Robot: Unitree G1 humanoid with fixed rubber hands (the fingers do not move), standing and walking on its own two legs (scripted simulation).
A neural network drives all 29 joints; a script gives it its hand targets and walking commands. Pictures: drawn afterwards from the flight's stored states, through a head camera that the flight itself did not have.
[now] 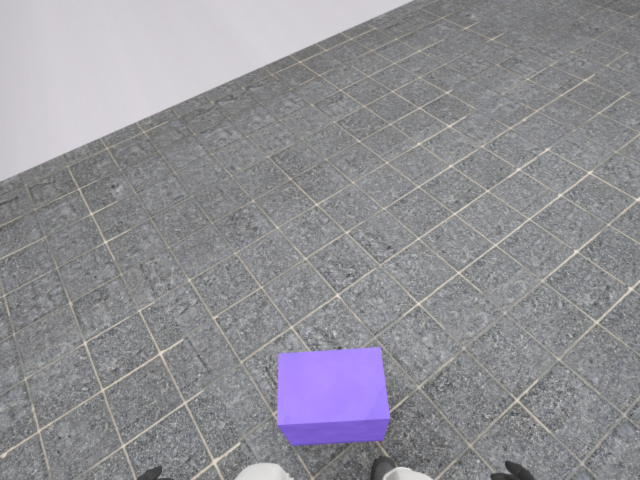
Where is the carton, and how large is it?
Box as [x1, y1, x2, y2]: [277, 347, 389, 445]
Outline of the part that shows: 380,347 279,354 277,425 292,445 382,440 389,420 389,412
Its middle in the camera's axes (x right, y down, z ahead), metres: +0.04 +0.43 +1.05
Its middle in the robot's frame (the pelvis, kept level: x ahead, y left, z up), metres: +0.38 +0.04 -0.63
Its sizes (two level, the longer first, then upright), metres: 0.260 0.169 0.275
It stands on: the floor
